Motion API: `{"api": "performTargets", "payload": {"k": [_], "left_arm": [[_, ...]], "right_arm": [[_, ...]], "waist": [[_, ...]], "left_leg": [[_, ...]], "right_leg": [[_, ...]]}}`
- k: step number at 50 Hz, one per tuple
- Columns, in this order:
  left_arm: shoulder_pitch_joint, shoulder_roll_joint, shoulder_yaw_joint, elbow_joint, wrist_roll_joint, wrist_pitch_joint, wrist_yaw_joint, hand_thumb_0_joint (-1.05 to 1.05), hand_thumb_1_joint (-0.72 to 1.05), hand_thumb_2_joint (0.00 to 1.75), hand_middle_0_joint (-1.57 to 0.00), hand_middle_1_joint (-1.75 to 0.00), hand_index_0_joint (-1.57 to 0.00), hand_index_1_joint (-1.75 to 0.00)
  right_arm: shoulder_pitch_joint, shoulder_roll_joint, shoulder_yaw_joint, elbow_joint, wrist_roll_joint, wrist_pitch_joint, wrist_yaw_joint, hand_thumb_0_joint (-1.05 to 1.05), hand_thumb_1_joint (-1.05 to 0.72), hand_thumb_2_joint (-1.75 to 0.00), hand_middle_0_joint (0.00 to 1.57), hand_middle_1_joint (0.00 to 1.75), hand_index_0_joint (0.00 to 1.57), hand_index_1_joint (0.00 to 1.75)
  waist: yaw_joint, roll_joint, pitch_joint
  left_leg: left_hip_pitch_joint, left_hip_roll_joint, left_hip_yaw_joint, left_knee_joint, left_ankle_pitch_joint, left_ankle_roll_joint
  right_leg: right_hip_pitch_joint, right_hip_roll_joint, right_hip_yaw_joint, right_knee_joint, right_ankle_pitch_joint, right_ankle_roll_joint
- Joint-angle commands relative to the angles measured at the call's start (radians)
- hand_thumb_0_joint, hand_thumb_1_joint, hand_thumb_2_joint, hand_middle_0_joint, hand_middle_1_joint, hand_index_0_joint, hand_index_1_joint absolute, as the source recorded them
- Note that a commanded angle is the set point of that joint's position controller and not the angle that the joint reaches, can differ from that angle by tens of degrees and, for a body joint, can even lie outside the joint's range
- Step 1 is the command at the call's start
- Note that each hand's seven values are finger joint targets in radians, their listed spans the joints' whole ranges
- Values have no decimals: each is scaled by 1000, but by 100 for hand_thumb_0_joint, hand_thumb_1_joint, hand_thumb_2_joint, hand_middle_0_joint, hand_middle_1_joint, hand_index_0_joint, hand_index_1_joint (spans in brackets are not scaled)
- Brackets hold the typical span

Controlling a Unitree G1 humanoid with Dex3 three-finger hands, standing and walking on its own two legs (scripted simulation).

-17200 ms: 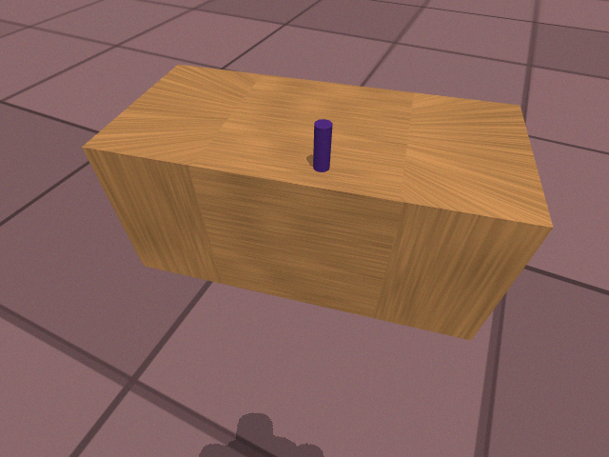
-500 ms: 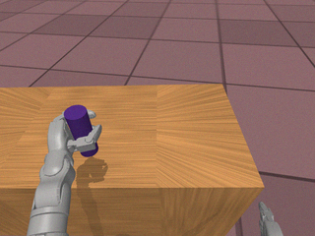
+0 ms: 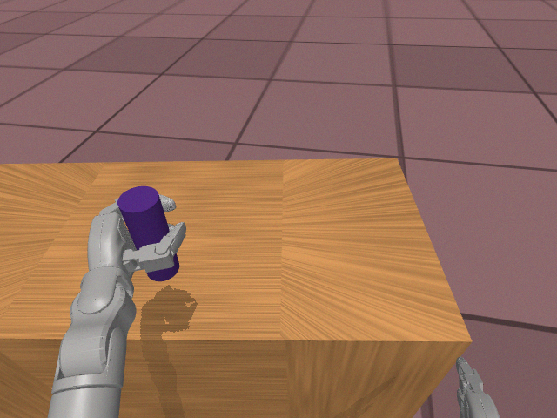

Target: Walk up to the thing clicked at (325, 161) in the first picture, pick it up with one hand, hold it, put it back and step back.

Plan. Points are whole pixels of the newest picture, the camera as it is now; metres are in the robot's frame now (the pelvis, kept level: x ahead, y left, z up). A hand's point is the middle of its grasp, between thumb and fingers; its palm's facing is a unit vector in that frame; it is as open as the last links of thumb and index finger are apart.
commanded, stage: hold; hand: left
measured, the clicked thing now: (152, 237) +0.34 +0.18 +0.15
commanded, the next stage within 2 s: none
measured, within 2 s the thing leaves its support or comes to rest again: neither
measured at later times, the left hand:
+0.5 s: hand (156, 242) +0.33 +0.17 +0.15, palm faces +0.18 -0.98 +0.01, open 6.4 cm
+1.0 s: hand (159, 238) +0.33 +0.17 +0.15, palm faces +0.17 -0.99 +0.02, open 6.4 cm
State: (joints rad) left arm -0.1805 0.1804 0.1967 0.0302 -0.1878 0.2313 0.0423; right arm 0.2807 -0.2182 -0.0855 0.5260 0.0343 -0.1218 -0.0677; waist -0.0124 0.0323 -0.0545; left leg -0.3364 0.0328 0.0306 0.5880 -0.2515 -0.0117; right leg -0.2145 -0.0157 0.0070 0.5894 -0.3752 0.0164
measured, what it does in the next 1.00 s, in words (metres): stands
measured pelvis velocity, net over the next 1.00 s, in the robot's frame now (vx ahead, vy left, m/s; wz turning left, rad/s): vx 0.00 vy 0.00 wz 0.01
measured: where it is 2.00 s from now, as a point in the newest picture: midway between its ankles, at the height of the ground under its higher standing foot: outside the picture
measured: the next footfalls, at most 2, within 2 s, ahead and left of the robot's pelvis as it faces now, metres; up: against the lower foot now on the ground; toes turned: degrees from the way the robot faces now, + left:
none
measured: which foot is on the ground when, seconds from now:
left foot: down 0.00-1.00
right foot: down 0.00-1.00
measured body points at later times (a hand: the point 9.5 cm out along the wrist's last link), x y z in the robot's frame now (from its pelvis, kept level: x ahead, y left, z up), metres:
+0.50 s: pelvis +0.00 +0.00 +0.00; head -0.02 -0.01 +0.45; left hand +0.31 +0.22 +0.15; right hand +0.16 -0.26 -0.07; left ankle +0.04 +0.13 -0.73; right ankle -0.04 -0.13 -0.73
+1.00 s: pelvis +0.00 +0.00 +0.01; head -0.02 -0.02 +0.45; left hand +0.32 +0.22 +0.15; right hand +0.16 -0.26 -0.07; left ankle +0.04 +0.13 -0.73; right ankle -0.04 -0.13 -0.73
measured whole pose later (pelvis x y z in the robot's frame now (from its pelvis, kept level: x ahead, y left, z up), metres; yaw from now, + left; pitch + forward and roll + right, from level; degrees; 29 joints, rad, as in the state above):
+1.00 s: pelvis +0.00 +0.00 +0.01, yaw +0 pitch -1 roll +0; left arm -0.15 0.17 0.19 0.01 -0.19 0.23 0.03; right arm 0.23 -0.21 -0.09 0.63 0.03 -0.15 -0.06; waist -0.01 0.04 -0.04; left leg -0.29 0.03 0.03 0.53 -0.22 -0.01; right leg -0.16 -0.02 0.00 0.53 -0.35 0.01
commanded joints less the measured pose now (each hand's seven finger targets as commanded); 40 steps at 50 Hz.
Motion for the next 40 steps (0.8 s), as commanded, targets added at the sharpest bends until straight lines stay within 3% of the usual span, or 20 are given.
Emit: {"api": "performTargets", "payload": {"k": [1,4,12,13,16,17,18,20,23,25,26,27,28,30,31,33,35,38,39,40], "left_arm": [[-388,150,58,-312,-5,-73,4,0,48,126,-135,-141,-137,-141],[-374,161,72,-293,-5,-57,8,0,48,126,-134,-141,-136,-140],[-362,123,44,-287,-9,-49,-1,0,50,124,-134,-139,-136,-139],[-366,176,85,-314,-9,-52,2,0,48,125,-134,-141,-136,-140],[-344,119,41,-309,-7,-58,2,0,50,125,-134,-140,-136,-139],[-341,135,59,-319,-11,-62,2,0,50,126,-134,-140,-136,-140],[-352,105,24,-336,-10,-69,0,0,51,126,-133,-140,-135,-140],[-358,151,61,-342,-7,-79,3,0,49,126,-134,-141,-136,-141],[-348,137,56,-338,-8,-83,6,0,50,127,-133,-142,-135,-141],[-316,152,69,-317,-8,-86,6,0,50,128,-135,-143,-137,-142],[-336,130,44,-337,-4,-89,2,0,52,128,-136,-142,-138,-142],[-337,160,75,-344,-5,-91,3,0,52,129,-136,-143,-138,-143],[-311,121,40,-322,-6,-88,0,0,51,130,-136,-144,-138,-144],[-313,132,53,-316,-12,-84,-6,0,52,130,-137,-144,-139,-144],[-305,101,28,-299,-11,-83,-8,0,51,130,-136,-144,-138,-144],[-329,170,84,-319,-6,-91,-4,0,52,129,-136,-143,-138,-143],[-315,119,38,-336,-11,-95,-7,0,51,130,-136,-144,-138,-144],[-324,158,74,-342,-11,-93,-5,0,53,129,-134,-142,-136,-142],[-323,85,3,-322,-6,-92,-11,0,53,129,-134,-142,-136,-142],[-361,172,86,-371,-11,-101,-3,0,50,130,-136,-144,-138,-144]], "right_arm": [[-119,-128,-54,-187,2,-64,-11,0,53,-5,5,5,5,5],[-108,-149,-76,-145,2,-60,-12,0,53,-5,5,5,5,5],[-125,-116,-52,-99,5,-73,0,0,53,-5,5,5,5,5],[-132,-134,-67,-116,6,-74,-3,0,53,-5,5,5,5,5],[-152,-120,-52,-118,2,-76,-1,0,53,-5,5,5,5,5],[-146,-137,-68,-122,3,-77,-6,0,53,-5,5,5,5,5],[-163,-103,-44,-92,5,-76,-3,0,53,-5,5,5,5,5],[-163,-160,-84,-114,0,-82,-8,0,53,-6,5,5,5,5],[-159,-114,-52,-98,4,-81,-6,0,53,-5,5,5,5,5],[-150,-144,-77,-86,0,-80,-10,0,53,-5,5,5,5,5],[-155,-102,-43,-74,2,-79,-5,0,53,-5,5,5,5,5],[-144,-126,-63,-101,0,-81,-7,0,53,-6,5,5,5,5],[-153,-133,-70,-94,-1,-82,-9,0,53,-6,5,5,5,5],[-140,-135,-68,-83,1,-82,-6,0,53,-6,5,5,5,5],[-168,-128,-63,-89,2,-85,-3,0,53,-5,5,5,5,5],[-142,-120,-55,-74,2,-78,-3,0,53,-6,5,5,5,5],[-154,-118,-62,-71,1,-82,-2,0,53,-6,5,5,5,5],[-143,-132,-64,-79,0,-84,-5,0,53,-6,5,5,5,5],[-151,-97,-47,-20,1,-79,-1,0,53,-5,5,5,5,5],[-185,-151,-74,-102,-1,-89,-5,0,53,-6,5,5,5,5]], "waist": [[-1,-31,-237],[-2,-27,-186],[4,-36,-133],[8,-23,-179],[7,-46,-174],[2,-47,-195],[11,-17,-164],[2,-25,-182],[11,-14,-171],[5,-23,-188],[14,10,-179],[8,-8,-217],[0,-17,-187],[-4,-17,-173],[-3,-30,-145],[7,-20,-170],[1,-21,-172],[-2,-41,-207],[3,-10,-164],[3,-21,-212]], "left_leg": [[248,-15,-1,-52,231,29],[230,-14,-3,-67,202,26],[208,-19,-3,-88,135,26],[226,-22,0,-84,152,28],[224,-21,-1,-79,188,28],[240,-21,0,-77,193,31],[225,-21,-2,-85,178,26],[241,-12,-11,-100,136,20],[232,-18,-4,-87,197,24],[243,-16,-4,-82,225,26],[236,-18,-3,-85,214,22],[257,-14,-5,-85,218,24],[254,-12,-7,-90,207,22],[251,-14,-4,-91,206,24],[234,-14,-7,-96,193,23],[237,-21,1,-94,183,27],[240,-22,2,-91,192,28],[263,-20,0,-79,255,32],[246,-22,-2,-85,241,28],[266,-18,-3,-86,232,27]], "right_leg": [[-59,17,-35,-112,312,0],[-76,19,-37,-123,283,-4],[-86,17,-37,-147,223,-8],[-66,13,-31,-149,243,-5],[-56,15,-35,-144,279,-2],[-56,14,-31,-145,287,1],[-73,16,-36,-143,264,-6],[-69,24,-41,-149,213,-11],[-53,18,-37,-145,279,-7],[-41,18,-36,-137,309,-4],[-52,19,-37,-139,295,-8],[-38,21,-38,-140,295,-7],[-47,24,-42,-139,287,-8],[-53,22,-38,-148,291,-5],[-65,24,-42,-149,279,-7],[-51,16,-32,-159,273,-4],[-48,16,-34,-156,286,-3],[-26,15,-34,-149,353,4],[-55,16,-35,-148,338,0],[-32,18,-33,-151,320,-1]]}}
